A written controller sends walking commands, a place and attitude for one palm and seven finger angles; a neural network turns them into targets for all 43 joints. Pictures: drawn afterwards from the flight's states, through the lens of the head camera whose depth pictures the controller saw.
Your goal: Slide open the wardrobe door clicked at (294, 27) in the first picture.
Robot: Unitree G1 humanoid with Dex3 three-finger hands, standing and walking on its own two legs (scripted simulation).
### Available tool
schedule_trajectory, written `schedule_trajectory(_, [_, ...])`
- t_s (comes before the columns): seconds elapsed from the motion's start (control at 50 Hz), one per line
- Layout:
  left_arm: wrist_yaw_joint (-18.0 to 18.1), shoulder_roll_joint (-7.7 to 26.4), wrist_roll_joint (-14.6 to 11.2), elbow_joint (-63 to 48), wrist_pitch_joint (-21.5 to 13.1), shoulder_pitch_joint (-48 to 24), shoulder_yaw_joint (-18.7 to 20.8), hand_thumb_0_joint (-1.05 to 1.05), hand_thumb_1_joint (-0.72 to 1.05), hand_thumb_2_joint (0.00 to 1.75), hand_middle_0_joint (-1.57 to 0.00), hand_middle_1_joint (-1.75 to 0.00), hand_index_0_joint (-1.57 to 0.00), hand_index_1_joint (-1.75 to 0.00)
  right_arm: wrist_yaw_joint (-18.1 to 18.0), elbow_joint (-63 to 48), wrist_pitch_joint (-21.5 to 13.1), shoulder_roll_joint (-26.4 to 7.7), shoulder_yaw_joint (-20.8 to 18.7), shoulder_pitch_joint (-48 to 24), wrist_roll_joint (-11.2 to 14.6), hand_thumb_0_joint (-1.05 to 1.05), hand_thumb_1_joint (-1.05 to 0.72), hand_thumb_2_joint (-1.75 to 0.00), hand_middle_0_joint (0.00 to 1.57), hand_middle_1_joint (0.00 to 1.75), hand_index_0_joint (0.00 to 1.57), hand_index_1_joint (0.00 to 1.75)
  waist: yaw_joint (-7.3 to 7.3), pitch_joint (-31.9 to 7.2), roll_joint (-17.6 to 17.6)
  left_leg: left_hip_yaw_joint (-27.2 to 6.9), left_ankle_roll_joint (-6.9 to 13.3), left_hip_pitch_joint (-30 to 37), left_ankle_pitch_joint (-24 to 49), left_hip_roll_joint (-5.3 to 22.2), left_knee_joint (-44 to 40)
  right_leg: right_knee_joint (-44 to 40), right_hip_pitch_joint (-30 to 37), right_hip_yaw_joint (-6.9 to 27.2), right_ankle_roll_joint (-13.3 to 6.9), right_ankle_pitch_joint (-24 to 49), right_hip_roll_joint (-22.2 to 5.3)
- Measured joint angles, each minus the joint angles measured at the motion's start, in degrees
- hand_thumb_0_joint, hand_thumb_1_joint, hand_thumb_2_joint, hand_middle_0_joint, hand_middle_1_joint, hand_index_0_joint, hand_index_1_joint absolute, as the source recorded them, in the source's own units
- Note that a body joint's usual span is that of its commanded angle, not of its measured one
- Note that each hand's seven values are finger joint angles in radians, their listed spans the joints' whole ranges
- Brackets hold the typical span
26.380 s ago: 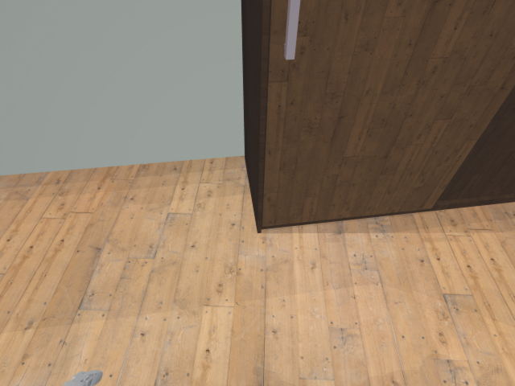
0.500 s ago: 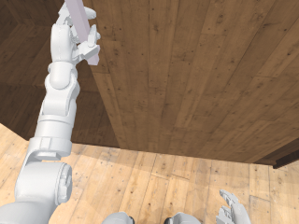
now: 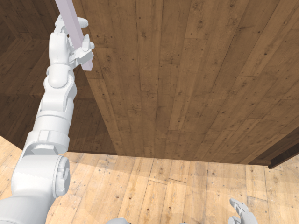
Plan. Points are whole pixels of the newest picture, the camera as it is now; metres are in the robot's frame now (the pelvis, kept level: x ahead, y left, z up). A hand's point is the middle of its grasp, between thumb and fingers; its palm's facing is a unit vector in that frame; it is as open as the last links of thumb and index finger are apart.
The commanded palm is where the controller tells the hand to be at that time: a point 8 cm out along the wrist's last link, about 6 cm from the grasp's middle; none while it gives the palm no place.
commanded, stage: loosen the grip on the handle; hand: left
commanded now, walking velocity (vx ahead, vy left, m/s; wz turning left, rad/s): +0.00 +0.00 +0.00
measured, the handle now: (79, 32) +0.52 +0.20 +0.21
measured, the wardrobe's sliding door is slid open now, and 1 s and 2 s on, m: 0.67 0.67 0.66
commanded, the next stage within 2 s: slip the hand off the handle in 0.62 s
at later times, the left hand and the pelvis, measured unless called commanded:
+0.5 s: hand (87, 47) +0.48 +0.17 +0.19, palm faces +0.20 -0.97 -0.11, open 13.4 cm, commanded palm +0.45 +0.22 +0.19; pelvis -0.03 +0.00 -0.01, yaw -4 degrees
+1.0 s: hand (82, 45) +0.49 +0.19 +0.19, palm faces +0.15 -0.98 -0.10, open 13.8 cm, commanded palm +0.46 +0.26 +0.19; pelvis -0.01 +0.02 +0.00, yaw -3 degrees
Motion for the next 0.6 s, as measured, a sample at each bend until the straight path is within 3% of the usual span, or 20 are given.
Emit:
schedule_trajectory(0.04, [0.1, 0.11, -0.14, 0.92, -0.12, -0.24, -0.1, -0.09, 0.75, 0.79, -0.45, -1.41, -0.22, -1.36, 0.09, 0.14, 0.01, -0.01, 0.03, 0.56, 0.01, 0.01, -0.91, -0.89, 0.2, 0.3, 0.2, 0.3, 0.04, -0.33, 0.26, 0.03, -0.08, -0.24, -0.05, 0.35, 0.17, -0.41, -0.04, 0.04, -0.11, 0.35, 0.35])
schedule_trajectory(0.08, [-3.25, 0.98, 4.07, 7.35, -1.1, -3.93, 2.5, -0.1, 0.71, 0.79, -0.45, -1.41, -0.24, -1.36, 1.34, 1.62, -2.22, 0.93, -1.02, 0.85, -0.62, 0.01, -0.91, -0.89, 0.2, 0.3, 0.2, 0.3, 0.16, -1.04, -0.7, 0.46, 0.02, -0.51, 0.46, 0.37, -0.44, -0.49, -0.78, 0.47, -0.44, 0.79, 0.42])
schedule_trajectory(0.1, [-4.58, 1.44, 5.34, 12.27, -0.18, -6.44, 4.36, -0.11, 0.67, 0.78, -0.45, -1.41, -0.25, -1.36, 2.04, 2.45, -3.62, 1.6, -1.21, 1.59, -0.81, 0.01, -0.91, -0.89, 0.2, 0.3, 0.2, 0.3, -0.67, -3.59, -1.87, 0.31, -0.33, -1.95, 1.34, -0.17, -1.36, 0.03, -2.74, 0.32, -0.68, 0.8, -0.08])
schedule_trajectory(0.14, [-6.1, 2.04, 5.47, 19.11, 0.99, -9.22, 8.65, -0.1, 0.61, 0.77, -0.45, -1.41, -0.33, -1.39, 3.06, 2.74, -5.52, 1.9, -1.48, 3.39, -1.44, 0.01, -0.91, -0.89, 0.2, 0.3, 0.21, 0.3, -2.22, -7.41, -2.75, -0.03, -0.46, -3.77, 2.62, -0.66, -2.52, 0.13, -4.92, -0.02, -0.92, 1.0, -0.49])
schedule_trajectory(0.18, [-4.75, 3.08, 6.17, 21.17, -0.33, -8.59, 10.62, -0.08, 0.55, 0.74, -0.45, -1.4, -0.38, -1.41, 3.95, 2.14, -6.61, 1.14, -2.14, 5.01, -2.32, 0.01, -0.9, -0.89, 0.2, 0.3, 0.21, 0.3, -3.4, -9.27, -1.87, 0.08, -0.35, -4.53, 2.9, -0.47, -2.48, -0.15, -5.63, 0.1, -0.97, 1.5, -0.28])
schedule_trajectory(0.24, [-2.45, 4.88, 7.77, 22.72, -4.23, -7.8, 9.21, -0.05, 0.4, 0.67, -0.45, -1.4, -0.39, -1.4, 4.96, 1.82, -6.89, -0.05, -2.73, 7.09, -2.54, 0.0, -0.9, -0.89, 0.2, 0.3, 0.21, 0.3, -4.73, -10.13, -1.2, 0.26, -0.07, -5.77, 2.84, -0.34, -1.36, 1.13, -7.06, 0.33, -0.94, 1.59, -0.26])
schedule_trajectory(0.32, [-2.56, 7.47, 6.57, 26.5, -7.02, -9.94, 8.82, -0.02, 0.09, 0.52, -0.43, -1.4, -0.32, -1.34, 4.89, 2.7, -6.39, -1.39, -2.05, 9.37, -1.65, 0.0, -0.91, -0.89, 0.2, 0.3, 0.21, 0.3, -6.27, -9.44, -1.79, -0.1, 0.62, -7.83, 2.76, -0.57, -0.07, 2.56, -9.27, 0.57, -1.02, 1.84, -0.18])
schedule_trajectory(0.42, [-3.58, 9.17, 6.43, 27.32, -8.69, -10.72, 8.39, -0.01, -0.26, 0.35, -0.4, -1.36, -0.33, -1.32, 4.15, 3.96, -6.74, -2.58, -2.05, 12.61, -1.58, 0.0, -0.91, -0.89, 0.2, 0.3, 0.2, 0.3, -6.23, -9.24, -2.37, -2.14, 1.17, -10.6, 2.77, -1.97, 1.13, 3.35, -12.46, 2.18, -1.03, 2.82, 0.72])
schedule_trajectory(0.48, [-2.99, 9.6, 6.04, 25.41, -9.24, -9.3, 10.21, -0.01, -0.39, 0.29, -0.38, -1.33, -0.33, -1.3, 3.6, 4.39, -6.96, -2.71, -2.1, 13.9, -1.68, 0.01, -0.91, -0.89, 0.2, 0.3, 0.2, 0.3, -6.52, -9.33, -2.62, -2.54, 1.12, -10.95, 2.47, -2.22, 1.48, 3.28, -13.04, 3.26, -0.95, 3.16, 1.39])
schedule_trajectory(0.6, [-3.23, 9.37, 5.65, 22.53, -8.82, -6.97, 9.64, -0.01, -0.51, 0.23, -0.41, -1.32, -0.32, -1.24, 2.58, 4.86, -7.65, -1.96, -1.74, 15.11, -1.5, 0.01, -0.91, -0.89, 0.2, 0.3, 0.2, 0.3, -6.47, -9.1, -2.14, -2.59, 1.17, -9.67, 2.15, -2.2, 1.17, 1.87, -11.33, 3.63, -0.55, 3.35, 1.65])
